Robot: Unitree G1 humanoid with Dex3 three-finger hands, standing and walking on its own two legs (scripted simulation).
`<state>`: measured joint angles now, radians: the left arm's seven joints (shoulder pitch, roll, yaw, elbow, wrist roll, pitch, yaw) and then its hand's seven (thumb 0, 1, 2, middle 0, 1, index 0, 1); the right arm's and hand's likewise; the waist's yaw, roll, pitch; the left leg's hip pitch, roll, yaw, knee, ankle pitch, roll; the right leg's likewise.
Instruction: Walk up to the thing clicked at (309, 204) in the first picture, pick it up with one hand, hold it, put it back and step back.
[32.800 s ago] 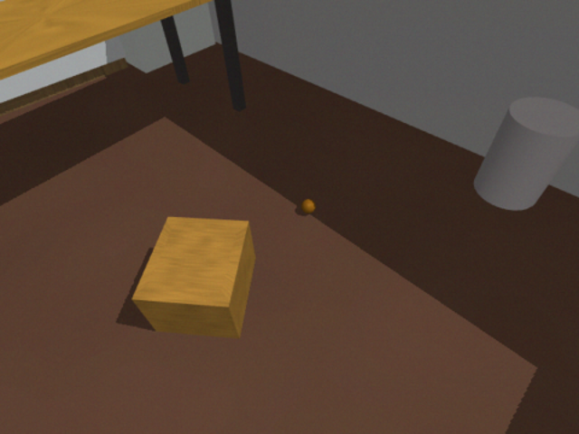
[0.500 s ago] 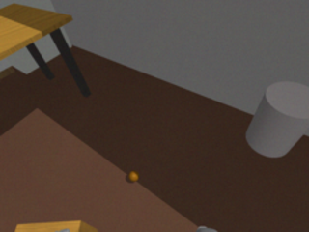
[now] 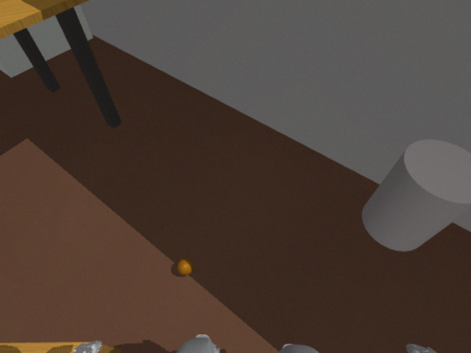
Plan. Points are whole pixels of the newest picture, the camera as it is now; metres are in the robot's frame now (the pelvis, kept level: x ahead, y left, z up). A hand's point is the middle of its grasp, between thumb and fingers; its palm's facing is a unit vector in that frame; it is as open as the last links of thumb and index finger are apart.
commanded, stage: walk up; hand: left
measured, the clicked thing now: (185, 266) +0.49 +0.24 -0.72
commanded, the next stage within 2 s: none
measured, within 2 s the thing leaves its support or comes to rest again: neither
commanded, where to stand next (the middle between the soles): +0.10 +0.02 m, yaw -3 degrees
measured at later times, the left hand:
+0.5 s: hand out of the picture +0.04 +0.27 -0.13, palm faces -0.02 -0.91 -0.40, open 7.3 cm
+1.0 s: hand out of the picture +0.06 +0.27 -0.13, palm faces +0.00 -0.93 -0.36, open 7.3 cm
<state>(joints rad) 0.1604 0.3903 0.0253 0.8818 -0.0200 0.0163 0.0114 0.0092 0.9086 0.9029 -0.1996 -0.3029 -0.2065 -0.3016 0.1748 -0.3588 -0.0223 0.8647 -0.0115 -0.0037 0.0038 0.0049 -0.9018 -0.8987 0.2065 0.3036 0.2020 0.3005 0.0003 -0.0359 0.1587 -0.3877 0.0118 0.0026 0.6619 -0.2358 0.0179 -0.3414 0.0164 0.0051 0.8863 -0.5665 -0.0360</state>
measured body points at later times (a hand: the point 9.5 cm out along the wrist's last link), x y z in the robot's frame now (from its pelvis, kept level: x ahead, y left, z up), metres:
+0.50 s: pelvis -0.03 +0.00 +0.01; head -0.02 -0.01 +0.46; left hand +0.04 +0.32 -0.10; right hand +0.07 -0.30 -0.12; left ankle +0.02 +0.13 -0.72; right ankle -0.04 -0.14 -0.72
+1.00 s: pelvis -0.01 +0.01 +0.02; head +0.00 +0.01 +0.47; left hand +0.06 +0.32 -0.10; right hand +0.08 -0.29 -0.11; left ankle +0.02 +0.13 -0.72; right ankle -0.04 -0.14 -0.72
